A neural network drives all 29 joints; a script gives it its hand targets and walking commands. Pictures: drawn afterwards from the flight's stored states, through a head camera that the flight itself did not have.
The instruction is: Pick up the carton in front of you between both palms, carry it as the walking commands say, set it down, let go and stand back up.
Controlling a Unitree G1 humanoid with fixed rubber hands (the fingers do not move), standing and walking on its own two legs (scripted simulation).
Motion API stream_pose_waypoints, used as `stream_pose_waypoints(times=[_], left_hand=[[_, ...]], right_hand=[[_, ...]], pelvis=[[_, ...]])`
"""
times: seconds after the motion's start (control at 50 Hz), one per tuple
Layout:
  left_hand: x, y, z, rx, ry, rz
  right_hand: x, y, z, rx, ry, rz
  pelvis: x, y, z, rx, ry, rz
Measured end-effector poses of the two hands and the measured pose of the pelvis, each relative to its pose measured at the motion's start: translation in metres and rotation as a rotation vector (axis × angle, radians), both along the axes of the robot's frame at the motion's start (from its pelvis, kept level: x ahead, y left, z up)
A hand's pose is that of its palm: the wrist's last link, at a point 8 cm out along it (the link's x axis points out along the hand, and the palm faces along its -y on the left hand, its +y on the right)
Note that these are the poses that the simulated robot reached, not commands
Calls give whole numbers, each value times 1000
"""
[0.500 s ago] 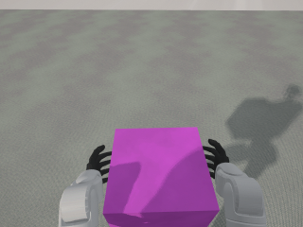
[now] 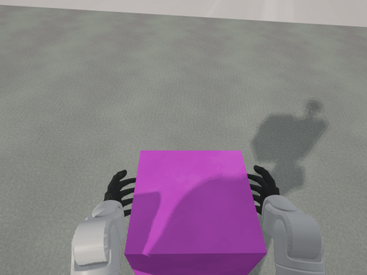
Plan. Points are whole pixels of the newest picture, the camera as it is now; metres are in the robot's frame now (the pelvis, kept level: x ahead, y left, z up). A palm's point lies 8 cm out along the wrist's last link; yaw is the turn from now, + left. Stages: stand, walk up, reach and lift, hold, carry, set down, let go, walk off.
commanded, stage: carry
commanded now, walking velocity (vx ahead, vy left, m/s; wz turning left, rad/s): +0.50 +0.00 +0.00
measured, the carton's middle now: (190, 222) +0.26 +0.00 -0.01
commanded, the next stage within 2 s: none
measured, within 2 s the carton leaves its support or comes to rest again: neither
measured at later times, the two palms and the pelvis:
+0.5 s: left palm (139, 104) +0.58 +0.13 +0.07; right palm (238, 98) +0.62 -0.17 +0.06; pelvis +0.34 -0.05 +0.00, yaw +4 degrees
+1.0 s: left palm (134, 47) +0.94 +0.18 +0.07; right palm (209, 46) +0.94 -0.12 +0.08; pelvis +0.67 +0.03 +0.00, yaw +0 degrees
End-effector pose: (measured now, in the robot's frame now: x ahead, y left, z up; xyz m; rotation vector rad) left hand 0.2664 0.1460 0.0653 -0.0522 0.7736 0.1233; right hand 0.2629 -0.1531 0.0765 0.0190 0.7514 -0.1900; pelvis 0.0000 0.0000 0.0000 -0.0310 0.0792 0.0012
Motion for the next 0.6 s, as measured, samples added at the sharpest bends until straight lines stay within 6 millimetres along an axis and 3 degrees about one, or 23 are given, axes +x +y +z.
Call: stream_pose_waypoints(times=[0.16,0.22,0.3,0.4,0.5,0.6], left_hand=[[104,0,20,11,-94,39],[149,-6,15,22,-100,55],[212,-18,-2,51,-79,74],[262,-22,-13,57,35,105],[318,-21,0,63,21,116],[389,-17,17,60,-46,94]], right_hand=[[115,0,18,10,-94,40],[165,-6,10,21,-100,55],[234,-18,-16,52,-80,73],[295,-21,-28,56,34,105],[354,-20,-17,54,20,121],[417,-16,0,51,-47,100]], pelvis=[[112,-9,-4,7,-5,15],[161,-19,-15,16,-13,25],[227,-34,-33,7,-31,56],[281,-45,-16,33,-19,77],[340,-46,-1,55,-6,68],[407,-36,1,58,-4,58]])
